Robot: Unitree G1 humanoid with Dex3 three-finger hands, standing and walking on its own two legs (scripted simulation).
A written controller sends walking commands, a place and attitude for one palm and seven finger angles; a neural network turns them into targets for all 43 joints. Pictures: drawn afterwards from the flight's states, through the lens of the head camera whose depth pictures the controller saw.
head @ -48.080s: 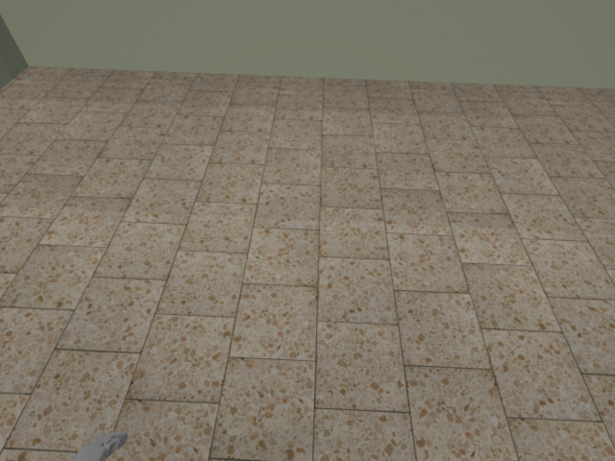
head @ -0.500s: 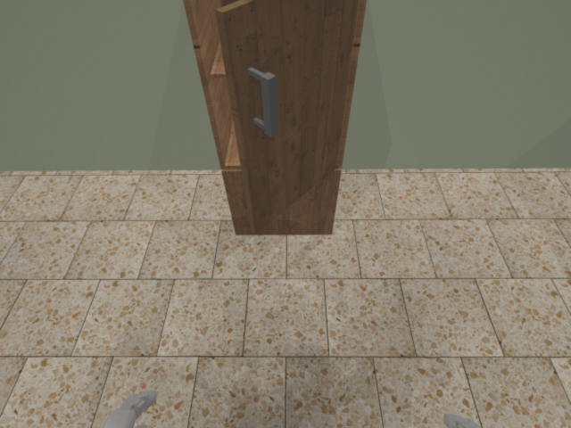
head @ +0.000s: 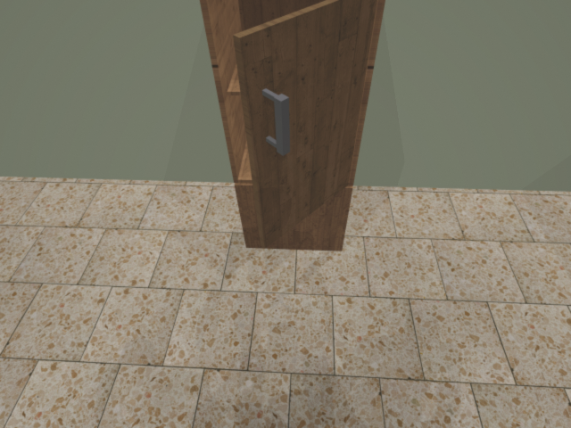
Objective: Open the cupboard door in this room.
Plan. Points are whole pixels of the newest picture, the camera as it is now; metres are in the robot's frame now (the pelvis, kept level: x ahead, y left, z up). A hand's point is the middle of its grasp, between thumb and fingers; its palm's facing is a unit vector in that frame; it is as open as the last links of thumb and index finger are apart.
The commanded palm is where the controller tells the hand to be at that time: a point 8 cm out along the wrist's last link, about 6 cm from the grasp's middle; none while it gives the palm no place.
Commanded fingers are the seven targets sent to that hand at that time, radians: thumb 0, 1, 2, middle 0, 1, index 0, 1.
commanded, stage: let the arm hang, fingers relaxed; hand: left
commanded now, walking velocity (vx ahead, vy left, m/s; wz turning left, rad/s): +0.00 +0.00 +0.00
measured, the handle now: (275, 122) +0.65 +0.06 +0.07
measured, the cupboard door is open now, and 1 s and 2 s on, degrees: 47 47 47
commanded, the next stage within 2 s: look to check the result in 0.36 s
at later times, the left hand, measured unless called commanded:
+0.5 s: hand out of the picture +0.08 +0.20 -0.16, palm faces +0.00 -0.97 -0.26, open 7.4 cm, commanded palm none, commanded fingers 0.00 0.90 0.90 -0.20 -0.30 -0.20 -0.30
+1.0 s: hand out of the picture +0.10 +0.20 -0.16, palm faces +0.00 -0.96 -0.28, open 7.4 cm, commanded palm none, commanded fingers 0.00 0.90 0.90 -0.20 -0.30 -0.20 -0.30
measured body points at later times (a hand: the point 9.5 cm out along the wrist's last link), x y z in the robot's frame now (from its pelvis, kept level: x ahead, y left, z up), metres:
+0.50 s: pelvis +0.03 +0.00 +0.01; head +0.05 -0.01 +0.46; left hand +0.08 +0.25 -0.14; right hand +0.07 -0.26 -0.15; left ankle +0.03 +0.12 -0.74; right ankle +0.04 -0.10 -0.74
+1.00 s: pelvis +0.05 -0.02 +0.01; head +0.07 -0.03 +0.46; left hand +0.10 +0.25 -0.14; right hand +0.09 -0.28 -0.15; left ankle +0.03 +0.12 -0.74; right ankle +0.04 -0.10 -0.74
